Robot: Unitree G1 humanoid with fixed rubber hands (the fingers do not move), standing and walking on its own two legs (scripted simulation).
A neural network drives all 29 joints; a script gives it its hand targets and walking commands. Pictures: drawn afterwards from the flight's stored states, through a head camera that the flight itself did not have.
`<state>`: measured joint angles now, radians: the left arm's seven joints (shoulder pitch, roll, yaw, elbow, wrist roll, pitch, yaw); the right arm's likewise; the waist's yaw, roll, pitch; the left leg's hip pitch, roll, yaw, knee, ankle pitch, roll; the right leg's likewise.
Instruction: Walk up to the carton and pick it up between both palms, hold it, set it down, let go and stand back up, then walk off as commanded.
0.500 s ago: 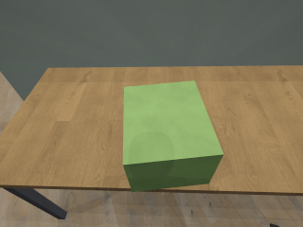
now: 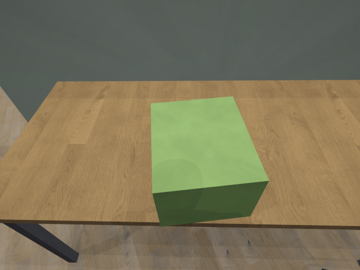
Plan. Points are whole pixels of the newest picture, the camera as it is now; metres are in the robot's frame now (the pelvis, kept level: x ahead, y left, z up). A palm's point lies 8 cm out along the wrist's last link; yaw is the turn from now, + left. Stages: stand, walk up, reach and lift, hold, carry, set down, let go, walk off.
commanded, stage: walk up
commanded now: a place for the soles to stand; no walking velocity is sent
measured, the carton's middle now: (198, 157) +0.43 -0.02 -0.02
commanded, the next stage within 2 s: stand in 0.30 s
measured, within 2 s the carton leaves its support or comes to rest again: neither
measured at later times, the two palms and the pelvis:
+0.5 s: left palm out of the picture +0.03 +0.31 -0.10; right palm out of the picture +0.08 -0.31 -0.09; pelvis -0.01 +0.00 +0.00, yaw +0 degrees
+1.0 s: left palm (80, 266) +0.17 +0.25 -0.06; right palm out of the picture +0.14 -0.31 -0.08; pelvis -0.01 -0.01 +0.00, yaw -1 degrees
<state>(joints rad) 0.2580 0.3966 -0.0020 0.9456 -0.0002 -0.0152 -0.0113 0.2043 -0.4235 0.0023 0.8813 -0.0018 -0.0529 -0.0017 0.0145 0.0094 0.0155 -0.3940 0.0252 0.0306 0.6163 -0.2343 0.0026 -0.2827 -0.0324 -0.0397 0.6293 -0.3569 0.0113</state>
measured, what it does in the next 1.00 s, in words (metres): stands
